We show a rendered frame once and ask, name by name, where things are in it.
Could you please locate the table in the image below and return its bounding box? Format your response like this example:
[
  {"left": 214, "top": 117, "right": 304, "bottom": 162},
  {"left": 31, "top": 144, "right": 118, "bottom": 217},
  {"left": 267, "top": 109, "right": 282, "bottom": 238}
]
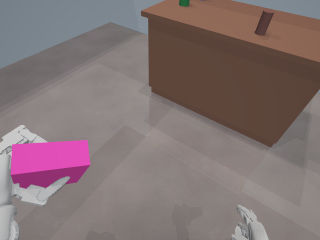
[{"left": 141, "top": 0, "right": 320, "bottom": 148}]

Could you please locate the left robot forearm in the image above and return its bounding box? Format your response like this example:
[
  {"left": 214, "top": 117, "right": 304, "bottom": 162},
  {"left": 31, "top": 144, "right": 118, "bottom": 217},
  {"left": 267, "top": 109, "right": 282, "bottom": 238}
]
[{"left": 0, "top": 204, "right": 20, "bottom": 240}]

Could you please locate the left robot hand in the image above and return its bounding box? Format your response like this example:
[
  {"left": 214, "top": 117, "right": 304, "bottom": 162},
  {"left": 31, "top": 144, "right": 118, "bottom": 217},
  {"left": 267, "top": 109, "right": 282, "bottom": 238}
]
[{"left": 0, "top": 125, "right": 70, "bottom": 207}]

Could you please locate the sponge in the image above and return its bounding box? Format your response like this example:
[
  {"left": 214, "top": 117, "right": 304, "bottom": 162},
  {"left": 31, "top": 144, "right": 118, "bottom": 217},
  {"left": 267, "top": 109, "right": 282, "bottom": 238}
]
[{"left": 11, "top": 140, "right": 91, "bottom": 189}]

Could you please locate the right robot hand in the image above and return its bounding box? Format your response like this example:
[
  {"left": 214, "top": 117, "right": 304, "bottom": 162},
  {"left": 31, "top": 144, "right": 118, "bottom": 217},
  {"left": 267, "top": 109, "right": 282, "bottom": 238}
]
[{"left": 231, "top": 204, "right": 269, "bottom": 240}]

